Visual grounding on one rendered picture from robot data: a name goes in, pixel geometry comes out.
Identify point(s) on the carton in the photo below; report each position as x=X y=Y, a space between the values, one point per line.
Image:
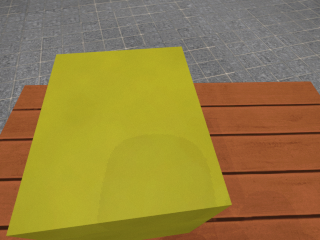
x=121 y=151

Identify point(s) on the table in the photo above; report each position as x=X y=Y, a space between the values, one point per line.
x=266 y=136

